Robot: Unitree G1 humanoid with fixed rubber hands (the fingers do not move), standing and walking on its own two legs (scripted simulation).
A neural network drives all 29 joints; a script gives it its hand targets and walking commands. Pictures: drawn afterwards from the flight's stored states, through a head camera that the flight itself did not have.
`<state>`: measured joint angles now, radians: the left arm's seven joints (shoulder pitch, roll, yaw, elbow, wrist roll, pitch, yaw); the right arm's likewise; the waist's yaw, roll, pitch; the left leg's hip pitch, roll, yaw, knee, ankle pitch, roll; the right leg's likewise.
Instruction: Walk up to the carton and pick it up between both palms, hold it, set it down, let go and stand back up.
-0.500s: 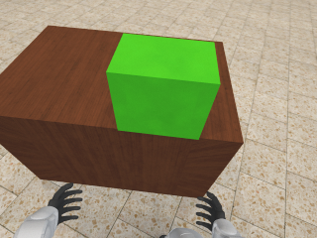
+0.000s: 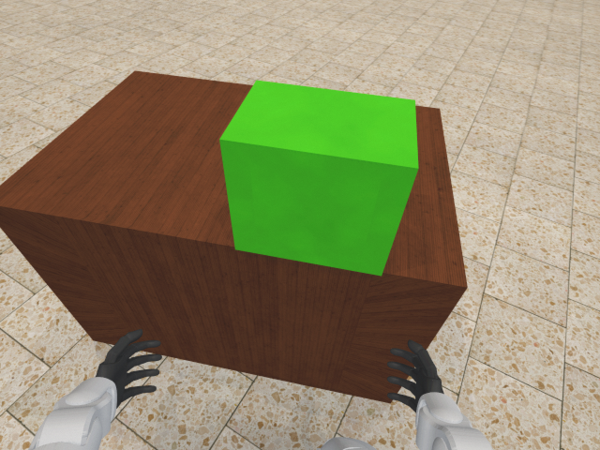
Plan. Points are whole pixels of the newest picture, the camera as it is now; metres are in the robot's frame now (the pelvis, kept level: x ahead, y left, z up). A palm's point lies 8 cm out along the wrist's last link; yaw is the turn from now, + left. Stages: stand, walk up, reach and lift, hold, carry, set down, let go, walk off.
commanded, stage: reach and lift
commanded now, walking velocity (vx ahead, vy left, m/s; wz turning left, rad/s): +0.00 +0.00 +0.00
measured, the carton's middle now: (319, 179) +0.55 -0.06 +0.04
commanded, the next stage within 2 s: none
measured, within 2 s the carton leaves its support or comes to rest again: neither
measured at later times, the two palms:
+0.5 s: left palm (91, 342) +0.27 +0.28 -0.02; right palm (417, 350) +0.24 -0.18 -0.02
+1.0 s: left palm (106, 289) +0.33 +0.27 +0.01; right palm (448, 322) +0.27 -0.22 +0.01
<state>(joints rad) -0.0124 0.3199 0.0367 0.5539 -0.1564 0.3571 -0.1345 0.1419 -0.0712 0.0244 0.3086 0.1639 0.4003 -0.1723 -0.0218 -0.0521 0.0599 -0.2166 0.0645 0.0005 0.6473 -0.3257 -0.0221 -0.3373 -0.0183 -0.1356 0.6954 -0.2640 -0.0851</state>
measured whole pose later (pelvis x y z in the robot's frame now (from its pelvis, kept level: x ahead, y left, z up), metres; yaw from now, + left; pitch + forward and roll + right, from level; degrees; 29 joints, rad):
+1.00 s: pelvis +0.09 +0.08 +0.02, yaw -2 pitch +0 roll -3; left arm 0.09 0.28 -0.14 0.45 -0.23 -0.23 0.01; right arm 0.11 -0.34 -0.10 0.64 0.34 -0.36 0.07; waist -0.04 0.03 -0.01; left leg -0.14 0.06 0.06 0.53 -0.39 0.00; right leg -0.21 0.00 -0.08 0.43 -0.22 0.01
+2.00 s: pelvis +0.05 +0.05 +0.03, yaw -1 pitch +7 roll -1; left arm -0.58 0.36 -0.10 0.77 -0.32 0.10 -0.01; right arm -0.47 -0.39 -0.07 0.74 0.35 0.06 -0.01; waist -0.09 -0.01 -0.11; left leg -0.30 0.05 0.03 0.44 -0.26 -0.03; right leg -0.38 -0.01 -0.10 0.39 -0.13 -0.02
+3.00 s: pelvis +0.06 +0.06 +0.02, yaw -1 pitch +16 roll -1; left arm -1.14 0.45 -0.18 1.15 -0.37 0.22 0.02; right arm -1.01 -0.49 -0.03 1.16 0.42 0.16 0.03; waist -0.12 0.00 -0.18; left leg -0.49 0.05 0.02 0.47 -0.25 -0.03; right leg -0.54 -0.01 -0.11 0.37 -0.10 -0.02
